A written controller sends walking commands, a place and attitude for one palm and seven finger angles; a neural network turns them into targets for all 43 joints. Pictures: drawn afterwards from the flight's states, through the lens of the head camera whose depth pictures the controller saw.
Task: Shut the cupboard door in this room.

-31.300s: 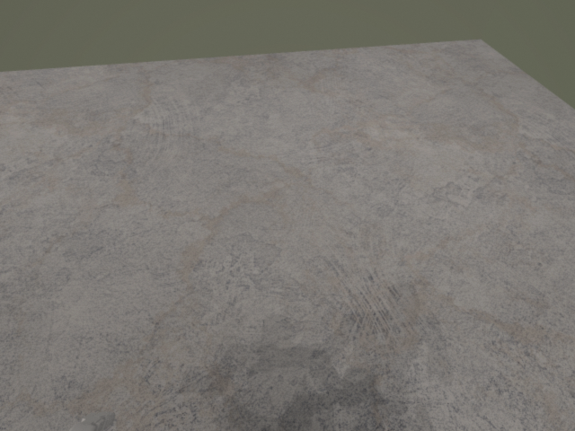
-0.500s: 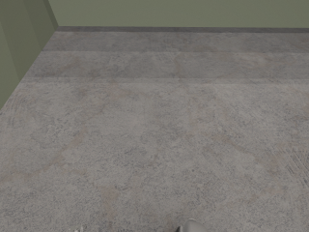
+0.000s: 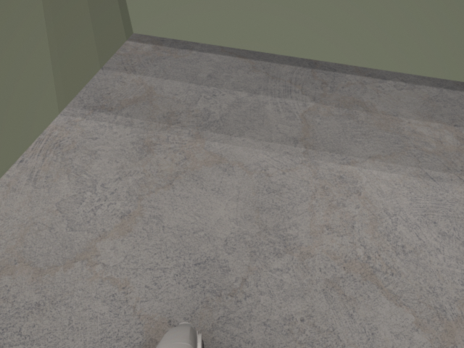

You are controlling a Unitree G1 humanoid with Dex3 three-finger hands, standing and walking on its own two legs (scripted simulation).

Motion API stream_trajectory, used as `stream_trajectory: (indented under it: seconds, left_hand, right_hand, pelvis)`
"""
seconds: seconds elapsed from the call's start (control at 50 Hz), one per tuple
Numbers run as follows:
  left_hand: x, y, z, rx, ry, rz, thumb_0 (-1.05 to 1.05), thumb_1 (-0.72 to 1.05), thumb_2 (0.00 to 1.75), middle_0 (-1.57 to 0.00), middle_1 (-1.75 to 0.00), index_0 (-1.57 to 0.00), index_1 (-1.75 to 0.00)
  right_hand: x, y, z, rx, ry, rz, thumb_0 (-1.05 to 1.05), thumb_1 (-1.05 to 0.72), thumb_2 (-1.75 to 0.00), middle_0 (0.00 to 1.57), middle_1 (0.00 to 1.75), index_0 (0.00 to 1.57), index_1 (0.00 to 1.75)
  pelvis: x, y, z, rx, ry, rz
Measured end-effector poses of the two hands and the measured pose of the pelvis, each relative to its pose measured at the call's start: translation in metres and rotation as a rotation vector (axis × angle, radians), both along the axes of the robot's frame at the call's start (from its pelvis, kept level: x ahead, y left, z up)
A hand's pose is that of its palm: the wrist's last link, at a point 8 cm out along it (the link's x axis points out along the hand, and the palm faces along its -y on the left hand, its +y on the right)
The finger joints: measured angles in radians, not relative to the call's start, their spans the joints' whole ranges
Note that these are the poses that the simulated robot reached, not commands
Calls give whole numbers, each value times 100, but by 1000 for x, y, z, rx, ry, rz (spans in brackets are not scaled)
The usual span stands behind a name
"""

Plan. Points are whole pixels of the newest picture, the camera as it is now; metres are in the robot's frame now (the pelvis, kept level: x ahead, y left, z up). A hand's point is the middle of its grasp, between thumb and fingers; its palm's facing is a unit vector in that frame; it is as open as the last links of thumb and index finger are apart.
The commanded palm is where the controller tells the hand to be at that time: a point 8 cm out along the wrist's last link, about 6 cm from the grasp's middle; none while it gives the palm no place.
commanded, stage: walk to a spot facing it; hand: left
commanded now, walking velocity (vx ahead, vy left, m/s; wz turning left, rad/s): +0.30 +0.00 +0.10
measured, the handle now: out of the picture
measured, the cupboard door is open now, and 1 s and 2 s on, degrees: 82 82 82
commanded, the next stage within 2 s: none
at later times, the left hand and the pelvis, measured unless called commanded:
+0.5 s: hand (148, 274) +0.27 +0.21 -0.15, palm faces +0.17 -0.96 -0.22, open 7.4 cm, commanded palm none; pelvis +0.15 +0.00 +0.00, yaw +11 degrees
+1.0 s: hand out of the picture +0.07 +0.20 -0.18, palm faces +0.54 -0.80 -0.26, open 7.4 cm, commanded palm none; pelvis +0.17 +0.01 -0.01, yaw +31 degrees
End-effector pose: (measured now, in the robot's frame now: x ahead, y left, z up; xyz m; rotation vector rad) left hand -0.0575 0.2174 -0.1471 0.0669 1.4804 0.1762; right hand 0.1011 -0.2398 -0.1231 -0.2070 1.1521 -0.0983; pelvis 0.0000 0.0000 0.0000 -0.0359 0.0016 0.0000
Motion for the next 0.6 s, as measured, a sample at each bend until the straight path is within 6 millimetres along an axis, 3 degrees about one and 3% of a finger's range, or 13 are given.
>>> stream_trajectory:
  seconds: [0.06,0.12,0.2,0.32,0.42,0.52,0.6]
  left_hand:
    - [4,7,-13,-32,80,32,0,91,90,-20,-30,-20,-30]
    - [30,18,-15,-39,104,29,1,91,90,-20,-30,-20,-30]
    - [97,35,-8,-11,1,16,1,91,90,-19,-30,-20,-30]
    - [207,50,6,46,-229,19,1,91,90,-19,-30,-20,-29]
    - [273,46,20,86,-350,18,0,91,90,-19,-30,-19,-29]
    - [310,32,29,138,-426,22,0,91,90,-19,-30,-20,-30]
    - [304,19,38,167,-428,53,0,91,90,-19,-30,-20,-30]
  right_hand:
    - [50,17,-5,-24,-50,42,1,-91,-90,20,30,20,30]
    - [72,31,-5,-28,-68,31,0,-91,-90,20,30,20,30]
    - [69,44,-3,-16,5,3,0,-91,-90,20,30,20,30]
    - [61,31,-1,-35,134,-15,-1,-94,-90,20,30,20,30]
    - [69,17,-8,-21,200,-9,0,-92,-90,20,30,20,30]
    - [97,-4,-27,6,218,16,1,-91,-90,20,30,20,30]
    - [135,-17,-31,9,206,77,1,-91,-90,20,30,20,30]
  pelvis:
    - [33,16,-12,3,-2,8]
    - [56,27,-13,9,-10,7]
    - [81,32,-1,11,-9,31]
    - [111,29,6,21,4,90]
    - [133,15,4,32,14,144]
    - [157,-7,-6,47,24,201]
    - [166,-19,-4,53,15,266]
